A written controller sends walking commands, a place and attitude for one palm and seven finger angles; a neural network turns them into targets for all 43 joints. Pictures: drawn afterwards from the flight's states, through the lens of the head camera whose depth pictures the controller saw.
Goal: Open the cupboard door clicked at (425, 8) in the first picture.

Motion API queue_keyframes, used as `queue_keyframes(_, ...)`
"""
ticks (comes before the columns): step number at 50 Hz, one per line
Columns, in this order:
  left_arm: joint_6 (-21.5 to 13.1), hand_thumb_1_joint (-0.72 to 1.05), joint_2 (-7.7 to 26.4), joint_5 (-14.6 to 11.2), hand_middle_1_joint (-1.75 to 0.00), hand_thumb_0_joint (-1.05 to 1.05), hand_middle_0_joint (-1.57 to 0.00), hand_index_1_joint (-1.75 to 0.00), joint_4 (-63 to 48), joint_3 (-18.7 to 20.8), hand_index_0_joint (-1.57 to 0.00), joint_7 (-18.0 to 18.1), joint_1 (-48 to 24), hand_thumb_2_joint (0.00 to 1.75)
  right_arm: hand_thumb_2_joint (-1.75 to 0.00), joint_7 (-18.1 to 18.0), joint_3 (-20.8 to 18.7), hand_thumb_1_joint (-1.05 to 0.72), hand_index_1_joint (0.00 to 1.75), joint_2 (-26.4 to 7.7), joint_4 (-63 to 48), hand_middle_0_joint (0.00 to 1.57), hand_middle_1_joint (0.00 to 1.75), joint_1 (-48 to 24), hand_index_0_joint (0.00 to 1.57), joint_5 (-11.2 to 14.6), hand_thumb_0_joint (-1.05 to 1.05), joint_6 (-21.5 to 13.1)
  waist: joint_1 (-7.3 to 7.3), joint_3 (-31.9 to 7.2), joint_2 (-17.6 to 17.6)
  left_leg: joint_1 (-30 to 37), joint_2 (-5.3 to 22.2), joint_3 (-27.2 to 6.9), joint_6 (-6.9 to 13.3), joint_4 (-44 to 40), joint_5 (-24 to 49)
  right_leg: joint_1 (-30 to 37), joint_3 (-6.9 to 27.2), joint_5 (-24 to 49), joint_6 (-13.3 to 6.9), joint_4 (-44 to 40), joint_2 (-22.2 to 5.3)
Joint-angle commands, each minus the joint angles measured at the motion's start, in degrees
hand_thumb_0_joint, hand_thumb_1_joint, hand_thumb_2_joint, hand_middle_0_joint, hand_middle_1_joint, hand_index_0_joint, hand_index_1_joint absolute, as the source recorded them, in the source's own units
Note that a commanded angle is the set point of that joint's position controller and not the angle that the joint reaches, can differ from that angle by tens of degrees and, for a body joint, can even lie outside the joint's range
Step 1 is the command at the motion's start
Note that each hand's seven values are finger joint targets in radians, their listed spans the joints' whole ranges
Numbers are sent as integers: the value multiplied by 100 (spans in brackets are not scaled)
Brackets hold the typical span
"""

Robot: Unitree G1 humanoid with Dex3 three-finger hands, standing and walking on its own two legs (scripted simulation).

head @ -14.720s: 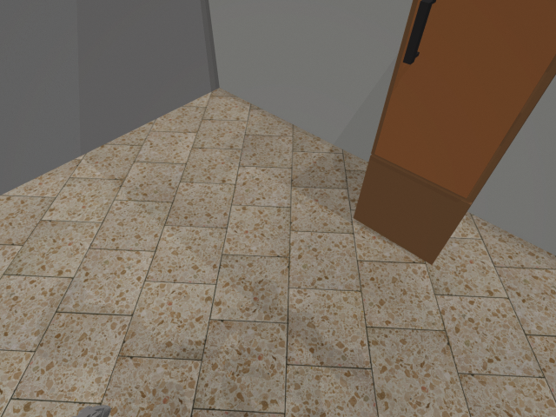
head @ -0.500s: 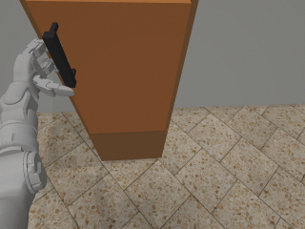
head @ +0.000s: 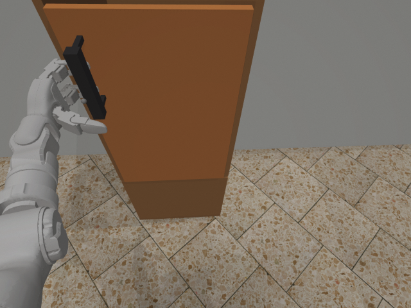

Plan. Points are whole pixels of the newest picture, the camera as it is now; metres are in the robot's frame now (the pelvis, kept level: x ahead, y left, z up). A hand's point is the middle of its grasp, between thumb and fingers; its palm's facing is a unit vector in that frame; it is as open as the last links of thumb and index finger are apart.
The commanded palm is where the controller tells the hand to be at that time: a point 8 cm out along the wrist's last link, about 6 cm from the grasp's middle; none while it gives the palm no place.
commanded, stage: slide the fingers in behind the handle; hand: left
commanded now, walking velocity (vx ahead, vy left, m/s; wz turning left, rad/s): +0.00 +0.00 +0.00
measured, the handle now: (90, 80) +0.53 +0.22 +0.14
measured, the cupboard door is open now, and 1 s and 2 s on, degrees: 0 0 39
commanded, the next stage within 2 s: close the thumb around the handle in 0.12 s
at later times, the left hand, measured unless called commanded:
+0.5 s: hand (92, 98) +0.47 +0.20 +0.14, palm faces +0.02 -1.00 -0.01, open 11.7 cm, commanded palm +0.44 +0.25 +0.14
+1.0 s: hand (89, 100) +0.47 +0.21 +0.14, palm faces +0.00 -1.00 +0.00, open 6.7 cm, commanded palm +0.45 +0.26 +0.14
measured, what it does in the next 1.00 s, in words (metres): stands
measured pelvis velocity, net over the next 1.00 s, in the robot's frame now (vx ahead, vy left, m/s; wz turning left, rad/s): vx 0.00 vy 0.00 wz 0.00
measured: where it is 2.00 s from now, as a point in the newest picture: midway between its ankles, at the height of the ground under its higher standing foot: outside the picture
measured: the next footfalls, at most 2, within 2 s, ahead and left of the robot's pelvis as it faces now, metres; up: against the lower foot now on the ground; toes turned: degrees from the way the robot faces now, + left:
none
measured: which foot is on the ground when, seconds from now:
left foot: down 0.00-1.00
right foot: down 0.00-1.00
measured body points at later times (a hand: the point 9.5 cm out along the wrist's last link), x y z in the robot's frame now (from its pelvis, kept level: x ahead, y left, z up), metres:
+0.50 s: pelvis +0.00 +0.00 +0.00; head +0.06 +0.00 +0.45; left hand +0.47 +0.26 +0.15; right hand +0.02 -0.27 -0.11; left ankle -0.01 +0.10 -0.72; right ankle +0.01 -0.11 -0.72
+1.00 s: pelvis +0.00 +0.00 +0.00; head +0.06 +0.01 +0.45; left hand +0.47 +0.26 +0.14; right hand +0.04 -0.27 -0.11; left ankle -0.01 +0.10 -0.72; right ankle +0.01 -0.11 -0.72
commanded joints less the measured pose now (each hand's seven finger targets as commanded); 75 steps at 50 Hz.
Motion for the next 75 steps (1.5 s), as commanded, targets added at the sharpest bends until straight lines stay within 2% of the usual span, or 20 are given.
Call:
queue_keyframes(1, -347, -50, 1254, -170, -120, 0, -30, -120, -1126, 10, -30, -37, -3012, 30, -90, -133, -330, -90, 30, -898, -386, 20, 30, 419, 20, -7, 0, -217, -169, -1898, 314, 1088, -79, -407, 48, -401, 1395, 598, 272, 1530, -21, -333, 80)
queue_keyframes(2, -349, -50, 1379, -146, -120, 0, -30, -120, -1040, 83, -30, -14, -3042, 30, -90, -142, -330, -90, 30, -919, -349, 20, 30, 464, 20, -20, 0, -224, -162, -1880, 155, 1008, -70, -439, 47, -412, 1342, 625, 258, 1473, -21, -330, 75)
queue_keyframes(5, -453, -50, 1311, -108, -120, 0, -30, -120, -1264, 38, -30, 29, -3134, 30, -90, -112, -347, -90, 30, -903, -360, 20, 30, 496, 20, -45, 0, -270, -122, -2262, 481, 1320, -73, -475, 18, -363, 1680, 611, 253, 1625, -36, -255, 86)
queue_keyframes(9, -425, -50, 1455, -104, -120, 0, -30, -120, -947, 210, -30, 107, -2939, 30, -90, -112, -349, -90, 30, -936, -340, 20, 30, 536, 20, -48, 0, -254, -85, -2046, 125, 1046, -70, -457, 42, -380, 1565, 667, 239, 1576, -34, -264, 97)
queue_keyframes(11, -440, -50, 1376, -17, -120, 0, -30, -120, -1163, 81, -30, 145, -3110, 30, -90, -92, -337, -90, 30, -905, -377, 20, 30, 514, 20, -55, 0, -258, -83, -2171, 478, 1145, -74, -465, 9, -403, 1634, 616, 235, 1593, -34, -221, 79)
queue_keyframes(17, -442, -16, 1574, -5, -124, 0, -32, -124, -1017, 298, -32, 247, -2940, 44, -90, -86, -347, -90, 30, -919, -378, 20, 30, 542, 20, -51, 0, -239, -62, -2018, 71, 921, -68, -411, 43, -426, 1469, 770, 264, 1589, -16, -272, 100)
queue_keyframes(19, -476, -5, 1411, 23, -125, 0, -33, -125, -1139, 180, -33, 245, -2942, 49, -90, -85, -348, -90, 30, -903, -433, 20, 30, 534, 20, -56, 0, -251, -49, -2077, 305, 1046, -84, -414, 40, -408, 1558, 716, 252, 1592, -41, -244, 101)
queue_keyframes(22, -507, 12, 1703, -8, -127, 0, -34, -127, -1203, 433, -34, 233, -2829, 56, -90, -88, -352, -90, 30, -902, -421, 20, 30, 564, 20, -60, 0, -244, 17, -2274, 122, 988, -80, -383, 44, -408, 1647, 995, 287, 1805, -20, -238, 103)
queue_keyframes(25, -528, 28, 1423, -55, -128, 0, -36, -128, -1400, 231, -36, 135, -2656, 64, -90, -80, -363, -90, 30, -867, -449, 20, 30, 505, 20, -36, 0, -241, 20, -2305, 414, 1246, -66, -372, 29, -390, 1919, 897, 267, 1943, -35, -236, 111)
queue_keyframes(33, -284, 73, 1796, -87, -133, 0, -39, -133, -886, 457, -39, 42, -2508, 83, -90, -133, -332, -90, 30, -941, -459, 20, 30, 495, 20, -19, 0, -203, 5, -1776, -27, 623, -95, -310, 75, -480, 1263, 957, 326, 1614, 0, -339, 58)
queue_keyframes(36, -432, 90, 1637, -23, -135, 0, -40, -135, -1225, 228, -40, 38, -2890, 90, -90, -131, -350, -90, 30, -905, -457, 20, 30, 503, 20, -25, 0, -212, -88, -2090, 307, 966, -88, -358, 57, -394, 1530, 815, 313, 1722, -9, -270, 67)
queue_keyframes(43, -422, 90, 1545, -107, -135, 0, -40, -135, -1229, 266, -40, 51, -2932, 90, -90, -120, -346, -90, 30, -905, -426, 20, 30, 485, 20, -40, 0, -225, -52, -2161, 441, 1148, -73, -418, 17, -379, 1706, 695, 254, 1726, -26, -243, 94)
queue_keyframes(49, -405, 90, 1627, -56, -135, 0, -40, -135, -1156, 333, -40, 183, -2942, 90, -90, -124, -352, -90, 30, -924, -408, 20, 30, 529, 20, -52, 0, -214, -62, -2068, 170, 1035, -66, -449, 36, -382, 1670, 715, 233, 1669, -29, -238, 102)
queue_keyframes(51, -375, 90, 1388, -25, -135, 0, -40, -135, -1070, 119, -40, 180, -3019, 90, -90, -116, -331, -90, 30, -885, -404, 20, 30, 486, 20, -44, 0, -219, -134, -2013, 417, 1095, -74, -425, 21, -380, 1573, 568, 253, 1580, -18, -273, 92)
queue_keyframes(56, -407, 90, 1193, -155, -135, 0, -40, -135, -1558, 159, -40, 166, -2277, 90, -90, -52, -371, -90, 30, -880, -525, 20, 30, 434, 20, -51, 0, -250, 100, -2388, 271, 1354, -41, -455, -13, -395, 2010, 829, 199, 1834, -50, -201, 123)
queue_keyframes(66, 103, 90, 536, -512, -135, 0, -40, -135, -3754, 69, -40, 252, 206, 90, -90, 54, -395, -90, 30, -714, -1047, 20, 30, -224, 20, 68, 0, -307, 604, -2173, 261, 1527, -6, -321, -9, -651, 2691, 1572, 176, 2370, -76, -293, 90)
queue_keyframes(72, 645, 90, 70, -675, -135, 0, -40, -135, -5515, 22, -40, 518, 1841, 90, -90, 90, -381, -90, 30, -581, -1238, 20, 30, -782, 20, 101, 0, -426, 757, -1822, -28, 1598, -33, -197, -21, -854, 2645, 1992, 162, 2674, -51, -427, 40)
queue_keyframes(73, 726, 90, -149, -972, -135, 0, -40, -135, -6052, 693, -40, 1327, 1789, 90, -90, 109, -353, -90, 30, -343, -1272, 20, 30, -1091, 20, 98, 0, -495, 1200, -1599, -169, 1321, -83, -211, -92, -905, 2434, 1945, 71, 2350, -49, -526, 65)
queue_keyframes(74, 817, 90, -525, -833, -135, 0, -40, -135, -6065, 314, -40, 1746, 2192, 90, -90, 126, -340, -90, 30, -369, -1175, 20, 30, -1217, 20, 49, 0, -530, 1041, -1296, -372, 1318, -41, -200, -103, -981, 2161, 1866, 51, 2101, -27, -577, 65)
queue_keyframes(75, 905, 90, -745, -748, -135, 0, -40, -135, -6320, 236, -40, 2073, 2407, 90, -90, 154, -347, -90, 30, -334, -1142, 20, 30, -1293, 20, 53, 0, -542, 1026, -1205, -188, 1316, -47, -209, -142, -1046, 2086, 1843, 41, 1984, -41, -583, 53)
